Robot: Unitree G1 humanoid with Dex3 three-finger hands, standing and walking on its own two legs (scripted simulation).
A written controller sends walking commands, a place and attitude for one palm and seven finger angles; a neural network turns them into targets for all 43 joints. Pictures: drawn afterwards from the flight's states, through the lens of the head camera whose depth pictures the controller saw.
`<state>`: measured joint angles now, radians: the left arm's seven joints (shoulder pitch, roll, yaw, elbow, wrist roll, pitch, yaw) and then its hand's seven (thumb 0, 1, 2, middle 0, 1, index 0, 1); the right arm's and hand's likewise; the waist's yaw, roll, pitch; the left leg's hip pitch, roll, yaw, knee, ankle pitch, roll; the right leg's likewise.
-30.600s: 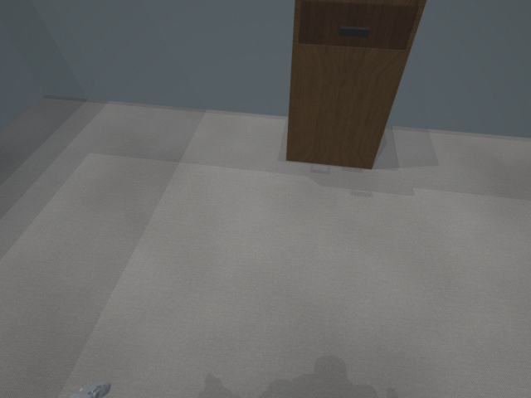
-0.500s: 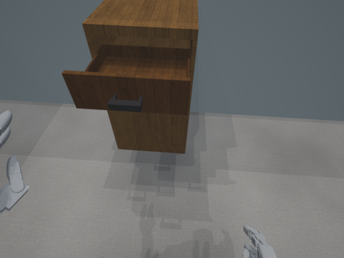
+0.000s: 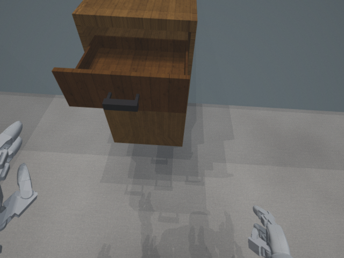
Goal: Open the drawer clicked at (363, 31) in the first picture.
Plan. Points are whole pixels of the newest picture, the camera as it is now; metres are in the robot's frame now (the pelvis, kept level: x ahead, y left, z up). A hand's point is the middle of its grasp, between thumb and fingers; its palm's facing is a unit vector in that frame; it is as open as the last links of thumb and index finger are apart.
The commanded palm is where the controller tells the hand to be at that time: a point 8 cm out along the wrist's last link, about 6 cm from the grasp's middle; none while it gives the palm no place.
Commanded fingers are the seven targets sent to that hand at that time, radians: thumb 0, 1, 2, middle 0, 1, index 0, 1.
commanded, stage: let the arm hang, fingers relaxed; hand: left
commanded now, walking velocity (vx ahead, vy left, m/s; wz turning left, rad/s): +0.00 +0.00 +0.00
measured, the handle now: (122, 100) +0.59 +0.19 -0.02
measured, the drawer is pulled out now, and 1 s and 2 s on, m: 0.30 0.30 0.30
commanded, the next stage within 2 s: look to check the result in 1.10 s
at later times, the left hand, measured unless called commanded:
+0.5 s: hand out of the picture -0.05 +0.20 -0.17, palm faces +0.04 -0.98 -0.21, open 7.2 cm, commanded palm none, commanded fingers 0.00 0.90 0.90 -0.20 -0.30 -0.20 -0.30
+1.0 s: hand out of the picture -0.02 +0.17 -0.18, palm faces +0.03 -0.99 -0.16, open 7.3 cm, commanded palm none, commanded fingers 0.00 0.90 0.90 -0.20 -0.30 -0.20 -0.30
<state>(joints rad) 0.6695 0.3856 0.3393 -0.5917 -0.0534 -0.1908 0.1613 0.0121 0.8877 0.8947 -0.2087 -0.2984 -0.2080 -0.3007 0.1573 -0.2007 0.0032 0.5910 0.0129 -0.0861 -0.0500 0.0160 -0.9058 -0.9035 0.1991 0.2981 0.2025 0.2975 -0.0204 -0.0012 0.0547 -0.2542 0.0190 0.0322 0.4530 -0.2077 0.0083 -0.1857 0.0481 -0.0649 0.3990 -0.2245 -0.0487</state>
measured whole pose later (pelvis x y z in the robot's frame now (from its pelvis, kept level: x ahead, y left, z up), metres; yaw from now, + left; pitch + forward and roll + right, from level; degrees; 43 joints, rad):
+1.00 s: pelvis -0.01 +0.02 +0.00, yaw -1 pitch -2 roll +0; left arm 0.30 0.11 0.01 1.13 0.01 0.00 0.04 0.01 0.92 0.89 -0.20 -0.30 -0.20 -0.30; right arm 0.31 -0.10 0.00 1.12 -0.01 0.00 -0.04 0.01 -0.92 -0.90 0.20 0.30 0.20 0.30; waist -0.01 0.01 0.04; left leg -0.20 -0.01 0.06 0.42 -0.19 0.04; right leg -0.16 0.02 -0.04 0.42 -0.23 -0.03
